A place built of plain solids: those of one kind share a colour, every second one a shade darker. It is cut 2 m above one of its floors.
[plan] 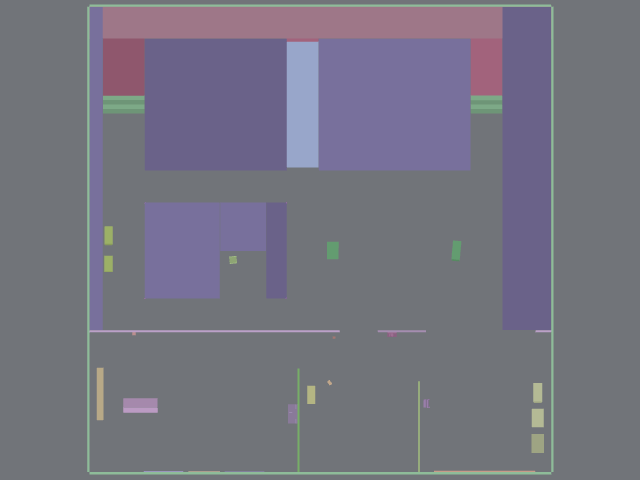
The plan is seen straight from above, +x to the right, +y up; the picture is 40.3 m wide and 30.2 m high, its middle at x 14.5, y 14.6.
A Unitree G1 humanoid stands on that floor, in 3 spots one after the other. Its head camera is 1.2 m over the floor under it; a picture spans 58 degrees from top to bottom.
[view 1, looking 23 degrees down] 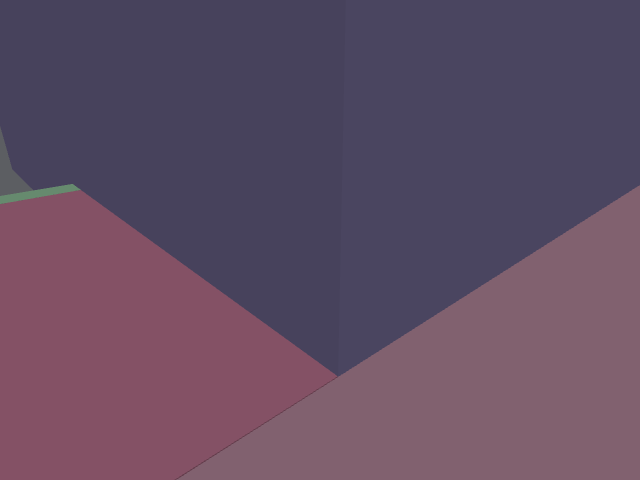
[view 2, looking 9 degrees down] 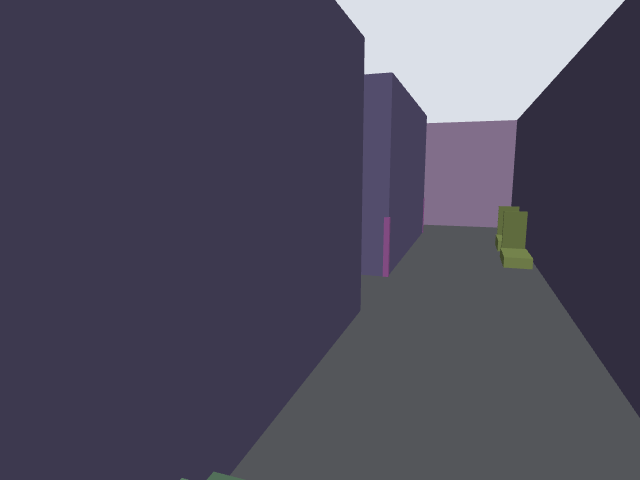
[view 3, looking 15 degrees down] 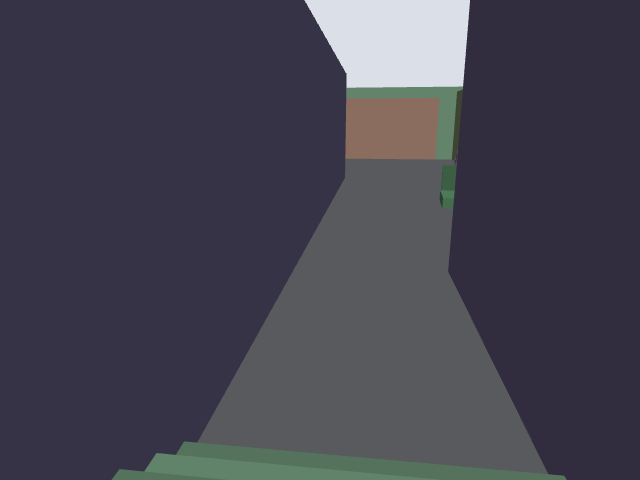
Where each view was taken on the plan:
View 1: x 24.98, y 28.27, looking -132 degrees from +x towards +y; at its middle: units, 1.63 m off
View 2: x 2.15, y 24.48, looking -71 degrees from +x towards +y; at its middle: units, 4.09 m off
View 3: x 24.98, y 24.48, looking -83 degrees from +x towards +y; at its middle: ground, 7.18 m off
